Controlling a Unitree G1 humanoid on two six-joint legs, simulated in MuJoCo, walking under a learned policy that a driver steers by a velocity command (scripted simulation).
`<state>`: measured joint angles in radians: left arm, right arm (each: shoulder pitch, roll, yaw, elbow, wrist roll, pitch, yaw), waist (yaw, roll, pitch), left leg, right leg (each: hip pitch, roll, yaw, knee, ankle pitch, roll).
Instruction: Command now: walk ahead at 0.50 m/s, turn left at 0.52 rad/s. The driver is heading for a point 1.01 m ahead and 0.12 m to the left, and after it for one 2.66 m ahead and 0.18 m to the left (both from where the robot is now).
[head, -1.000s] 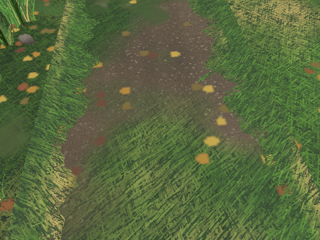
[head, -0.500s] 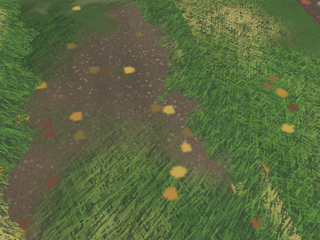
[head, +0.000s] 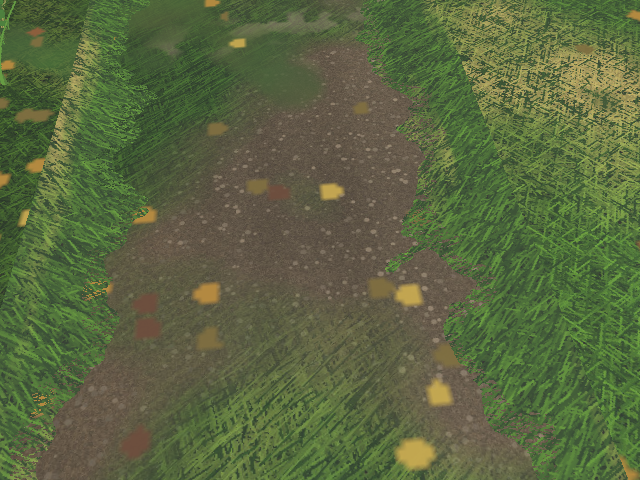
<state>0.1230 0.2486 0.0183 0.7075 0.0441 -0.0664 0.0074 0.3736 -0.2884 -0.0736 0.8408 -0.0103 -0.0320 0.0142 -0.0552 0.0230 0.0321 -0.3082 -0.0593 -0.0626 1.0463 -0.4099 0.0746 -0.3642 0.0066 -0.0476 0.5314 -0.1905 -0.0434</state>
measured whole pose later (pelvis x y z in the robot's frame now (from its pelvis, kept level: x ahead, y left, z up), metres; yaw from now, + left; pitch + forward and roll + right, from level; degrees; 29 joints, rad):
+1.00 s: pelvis +0.53 +0.13 -0.01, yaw +13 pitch +1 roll +0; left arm 0.11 0.24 0.03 0.76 0.04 -0.04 -0.04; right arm 0.40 -0.25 -0.02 0.94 -0.03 -0.06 -0.03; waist -0.04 0.00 0.04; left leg 0.12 -0.06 0.13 0.42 -0.47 0.07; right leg -0.47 0.05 -0.10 0.55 -0.13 -0.14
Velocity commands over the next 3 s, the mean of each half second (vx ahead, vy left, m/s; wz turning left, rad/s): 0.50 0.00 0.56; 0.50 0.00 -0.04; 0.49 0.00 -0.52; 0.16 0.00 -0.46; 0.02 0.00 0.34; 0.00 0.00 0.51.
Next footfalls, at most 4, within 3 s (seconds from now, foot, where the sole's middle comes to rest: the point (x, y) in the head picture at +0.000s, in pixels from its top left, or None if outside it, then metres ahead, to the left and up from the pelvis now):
0.42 left None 0.34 0.15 -0.77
1.00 right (281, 385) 0.69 0.11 -0.77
1.48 left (201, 288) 0.97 0.30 -0.77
1.96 right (293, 279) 0.98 0.07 -0.77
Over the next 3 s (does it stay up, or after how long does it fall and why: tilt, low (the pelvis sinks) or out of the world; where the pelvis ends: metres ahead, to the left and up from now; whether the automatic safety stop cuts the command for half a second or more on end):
stays up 0.90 0.17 0.01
